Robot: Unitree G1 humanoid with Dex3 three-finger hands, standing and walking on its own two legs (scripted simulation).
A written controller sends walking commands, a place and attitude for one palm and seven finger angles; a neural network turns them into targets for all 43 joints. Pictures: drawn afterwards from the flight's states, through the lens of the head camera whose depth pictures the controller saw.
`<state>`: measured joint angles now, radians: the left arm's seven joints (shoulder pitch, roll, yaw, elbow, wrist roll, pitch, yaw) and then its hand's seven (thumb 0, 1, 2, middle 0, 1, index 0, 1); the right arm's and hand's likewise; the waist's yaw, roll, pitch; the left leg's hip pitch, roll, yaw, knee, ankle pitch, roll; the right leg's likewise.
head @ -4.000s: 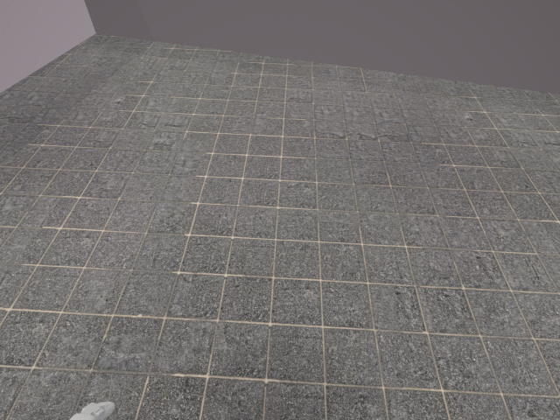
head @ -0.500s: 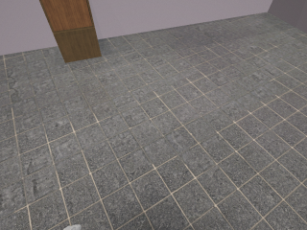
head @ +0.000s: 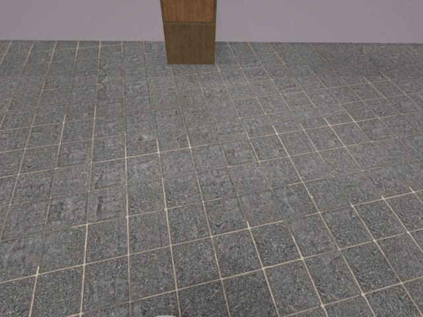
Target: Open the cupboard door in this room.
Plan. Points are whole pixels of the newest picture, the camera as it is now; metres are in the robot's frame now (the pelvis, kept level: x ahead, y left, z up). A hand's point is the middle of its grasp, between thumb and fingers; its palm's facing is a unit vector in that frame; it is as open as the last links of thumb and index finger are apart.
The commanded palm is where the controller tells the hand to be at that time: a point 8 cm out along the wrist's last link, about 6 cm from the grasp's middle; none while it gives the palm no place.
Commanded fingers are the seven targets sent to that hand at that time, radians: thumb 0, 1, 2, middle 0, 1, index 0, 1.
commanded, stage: turn or walk to find it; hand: left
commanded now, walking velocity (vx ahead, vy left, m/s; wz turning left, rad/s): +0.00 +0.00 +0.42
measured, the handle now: out of the picture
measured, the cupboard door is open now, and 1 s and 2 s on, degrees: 0 0 0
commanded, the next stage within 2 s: stand and wait in 0.22 s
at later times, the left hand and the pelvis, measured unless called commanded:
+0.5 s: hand out of the picture +0.04 +0.23 -0.15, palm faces +0.13 -0.96 -0.25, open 7.4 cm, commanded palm none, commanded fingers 0.00 0.90 0.90 -0.20 -0.30 -0.20 -0.30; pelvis -0.01 +0.02 +0.01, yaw +6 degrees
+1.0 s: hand out of the picture -0.05 +0.18 -0.17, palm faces +0.19 -0.97 -0.18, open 7.3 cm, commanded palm none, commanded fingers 0.00 0.90 0.90 -0.20 -0.30 -0.20 -0.30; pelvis -0.03 +0.01 +0.00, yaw +8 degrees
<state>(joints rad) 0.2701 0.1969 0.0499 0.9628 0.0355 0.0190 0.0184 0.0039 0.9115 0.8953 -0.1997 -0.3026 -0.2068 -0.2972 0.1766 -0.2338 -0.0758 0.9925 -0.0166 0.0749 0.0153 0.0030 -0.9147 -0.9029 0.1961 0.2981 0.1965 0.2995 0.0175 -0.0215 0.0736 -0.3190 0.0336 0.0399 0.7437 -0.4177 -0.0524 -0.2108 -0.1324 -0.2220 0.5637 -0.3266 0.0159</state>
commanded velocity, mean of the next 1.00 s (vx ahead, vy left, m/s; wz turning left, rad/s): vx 0.00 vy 0.00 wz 0.17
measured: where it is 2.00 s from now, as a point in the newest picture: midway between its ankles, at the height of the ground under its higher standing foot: outside the picture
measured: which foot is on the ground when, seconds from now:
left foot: up 0.00-0.02, down 0.04-1.00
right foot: down 0.00-0.04, up 0.06-0.52, down 0.54-1.00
